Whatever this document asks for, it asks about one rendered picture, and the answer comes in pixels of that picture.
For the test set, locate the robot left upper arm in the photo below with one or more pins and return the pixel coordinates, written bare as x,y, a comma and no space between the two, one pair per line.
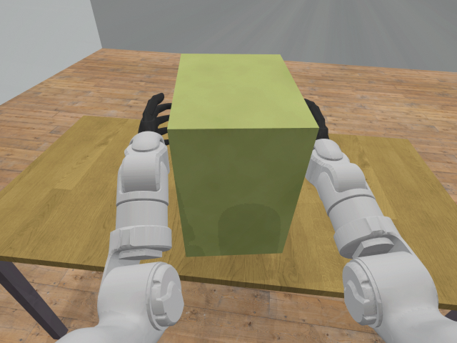
137,303

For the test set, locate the robot right upper arm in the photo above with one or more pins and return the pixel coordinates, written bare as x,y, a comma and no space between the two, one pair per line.
393,294

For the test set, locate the robot right forearm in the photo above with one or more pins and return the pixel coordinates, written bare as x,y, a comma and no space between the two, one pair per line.
360,227

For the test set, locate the table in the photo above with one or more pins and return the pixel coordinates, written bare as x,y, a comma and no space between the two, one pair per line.
60,210

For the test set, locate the robot left forearm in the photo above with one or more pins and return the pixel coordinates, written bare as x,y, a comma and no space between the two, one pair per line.
142,200

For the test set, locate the robot left hand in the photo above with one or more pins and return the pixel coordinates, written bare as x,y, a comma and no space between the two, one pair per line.
150,121

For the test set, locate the robot right hand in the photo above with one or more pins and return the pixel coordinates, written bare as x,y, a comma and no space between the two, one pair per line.
323,130

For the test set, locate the carton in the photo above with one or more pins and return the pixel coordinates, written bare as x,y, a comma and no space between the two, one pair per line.
241,137

